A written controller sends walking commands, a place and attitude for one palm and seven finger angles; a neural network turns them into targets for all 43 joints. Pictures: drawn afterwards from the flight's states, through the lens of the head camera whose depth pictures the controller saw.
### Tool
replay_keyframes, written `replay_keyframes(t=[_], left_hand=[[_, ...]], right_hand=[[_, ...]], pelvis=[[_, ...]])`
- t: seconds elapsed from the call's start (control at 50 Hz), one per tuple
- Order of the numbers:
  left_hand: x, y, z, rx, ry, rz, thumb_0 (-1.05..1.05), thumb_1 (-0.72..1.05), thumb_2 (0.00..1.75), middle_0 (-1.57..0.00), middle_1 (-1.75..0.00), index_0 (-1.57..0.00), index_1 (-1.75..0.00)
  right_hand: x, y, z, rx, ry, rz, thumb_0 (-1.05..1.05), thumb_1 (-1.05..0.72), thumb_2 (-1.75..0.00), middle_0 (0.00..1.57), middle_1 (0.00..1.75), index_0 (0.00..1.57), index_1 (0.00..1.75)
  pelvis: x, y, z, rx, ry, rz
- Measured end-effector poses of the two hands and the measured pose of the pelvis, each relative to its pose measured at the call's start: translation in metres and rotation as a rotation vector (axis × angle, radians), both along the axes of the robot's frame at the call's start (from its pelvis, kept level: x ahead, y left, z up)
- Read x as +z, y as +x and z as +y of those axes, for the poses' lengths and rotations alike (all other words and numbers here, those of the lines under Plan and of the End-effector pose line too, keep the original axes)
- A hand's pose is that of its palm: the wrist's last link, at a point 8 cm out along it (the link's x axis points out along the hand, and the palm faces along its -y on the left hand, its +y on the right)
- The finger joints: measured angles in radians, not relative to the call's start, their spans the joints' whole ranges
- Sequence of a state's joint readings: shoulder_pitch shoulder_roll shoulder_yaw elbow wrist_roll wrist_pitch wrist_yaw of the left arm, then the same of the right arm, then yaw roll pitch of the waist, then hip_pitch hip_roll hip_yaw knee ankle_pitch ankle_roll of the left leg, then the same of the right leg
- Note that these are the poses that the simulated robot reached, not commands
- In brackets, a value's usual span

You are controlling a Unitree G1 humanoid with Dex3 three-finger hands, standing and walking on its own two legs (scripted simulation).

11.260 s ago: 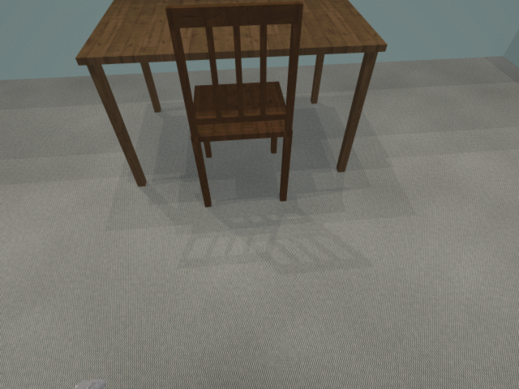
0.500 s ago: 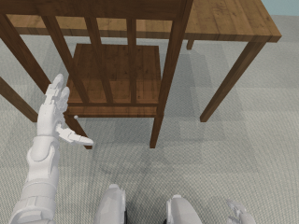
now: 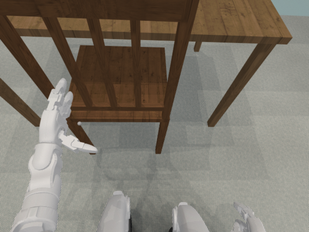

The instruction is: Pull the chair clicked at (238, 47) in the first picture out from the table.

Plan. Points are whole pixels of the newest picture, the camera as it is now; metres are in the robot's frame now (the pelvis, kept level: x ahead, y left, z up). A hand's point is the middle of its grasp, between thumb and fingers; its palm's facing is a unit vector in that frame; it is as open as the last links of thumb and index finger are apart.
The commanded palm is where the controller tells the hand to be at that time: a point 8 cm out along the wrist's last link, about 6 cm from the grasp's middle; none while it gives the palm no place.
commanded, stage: push the fingers through the gap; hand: left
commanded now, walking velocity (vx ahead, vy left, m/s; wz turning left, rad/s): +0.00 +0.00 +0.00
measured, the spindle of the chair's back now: (106, 72) +0.53 +0.15 +0.05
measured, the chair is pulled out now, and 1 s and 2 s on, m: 0.00 0.00 0.00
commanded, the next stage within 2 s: hook a spindle and tug to test in 1.70 s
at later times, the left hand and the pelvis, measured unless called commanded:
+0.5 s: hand (80, 109) +0.41 +0.20 +0.03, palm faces +0.02 -1.00 -0.04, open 16.9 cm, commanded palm +0.40 +0.25 +0.03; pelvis +0.00 +0.00 +0.00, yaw +0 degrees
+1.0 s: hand (84, 93) +0.46 +0.20 +0.03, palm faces +0.05 -1.00 -0.04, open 16.9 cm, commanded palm +0.44 +0.24 +0.03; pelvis +0.00 +0.00 -0.01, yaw -1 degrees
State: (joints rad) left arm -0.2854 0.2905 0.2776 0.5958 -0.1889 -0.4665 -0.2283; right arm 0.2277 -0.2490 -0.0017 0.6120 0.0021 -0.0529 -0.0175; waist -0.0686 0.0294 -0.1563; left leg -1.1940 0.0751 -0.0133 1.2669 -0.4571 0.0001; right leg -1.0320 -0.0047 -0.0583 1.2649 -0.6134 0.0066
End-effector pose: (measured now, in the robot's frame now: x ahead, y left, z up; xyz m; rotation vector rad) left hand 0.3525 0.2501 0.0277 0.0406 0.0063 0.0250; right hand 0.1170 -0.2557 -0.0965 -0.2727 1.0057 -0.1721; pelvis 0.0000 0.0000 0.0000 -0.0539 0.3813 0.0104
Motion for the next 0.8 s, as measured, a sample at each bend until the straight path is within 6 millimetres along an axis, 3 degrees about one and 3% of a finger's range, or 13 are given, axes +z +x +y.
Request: replay_keyframes(t=[0.2, 0.44, 0.8], left_hand=[[-0.001, 0.003, 0.01, 0.018, 0.005, 0.006, -0.01, -0.5, 0.3, -0.07, -0.08, -0.06, -0.08], [0.002, 0.035, 0.007, -0.009, -0.002, 0.001, -0.01, -0.5, 0.3, -0.06, -0.08, -0.06, -0.08], [0.004, 0.066, 0.005, 0.015, 0.01, -0.009, -0.01, -0.5, 0.3, -0.07, -0.08, -0.06, -0.08]], right_hand=[[-0.003, -0.001, 0.0, 0.007, 0.002, 0.016, 0.0, -0.91, -0.9, 0.2, 0.3, 0.2, 0.3], [-0.008, -0.021, -0.006, -0.026, -0.017, 0.079, 0.0, -0.91, -0.9, 0.2, 0.3, 0.2, 0.3], [-0.014, -0.052, -0.005, -0.065, -0.012, 0.181, 0.0, -0.91, -0.9, 0.2, 0.3, 0.2, 0.3]], pelvis=[[-0.001, 0.001, -0.002, 0.002, -0.001, 0.004], [-0.004, 0.001, 0.0, -0.002, -0.007, 0.022], [-0.006, 0.001, 0.002, -0.008, -0.009, 0.042]])
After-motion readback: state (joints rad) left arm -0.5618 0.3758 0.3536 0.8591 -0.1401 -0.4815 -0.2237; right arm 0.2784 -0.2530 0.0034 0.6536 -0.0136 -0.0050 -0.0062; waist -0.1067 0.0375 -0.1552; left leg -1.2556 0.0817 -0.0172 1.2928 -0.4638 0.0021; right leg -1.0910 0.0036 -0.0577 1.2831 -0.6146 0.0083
